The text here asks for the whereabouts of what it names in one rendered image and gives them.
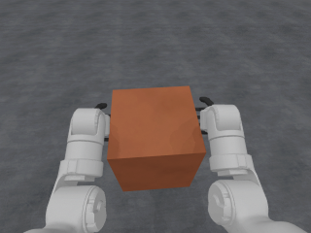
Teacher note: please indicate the left robot forearm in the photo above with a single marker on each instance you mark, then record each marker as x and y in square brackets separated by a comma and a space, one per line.
[83, 156]

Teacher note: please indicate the right robot forearm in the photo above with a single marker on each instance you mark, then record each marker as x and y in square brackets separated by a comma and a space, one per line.
[229, 157]

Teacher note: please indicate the left robot hand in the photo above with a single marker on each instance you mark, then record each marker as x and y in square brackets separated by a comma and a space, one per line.
[103, 106]

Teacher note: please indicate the right robot hand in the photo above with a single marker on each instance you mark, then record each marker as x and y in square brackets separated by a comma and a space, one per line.
[209, 103]

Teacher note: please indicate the left robot upper arm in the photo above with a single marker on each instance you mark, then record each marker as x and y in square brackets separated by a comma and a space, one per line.
[75, 209]

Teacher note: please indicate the carton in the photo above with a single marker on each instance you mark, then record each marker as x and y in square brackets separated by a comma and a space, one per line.
[155, 140]

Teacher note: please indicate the right robot upper arm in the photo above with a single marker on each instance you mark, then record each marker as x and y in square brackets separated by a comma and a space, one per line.
[240, 206]

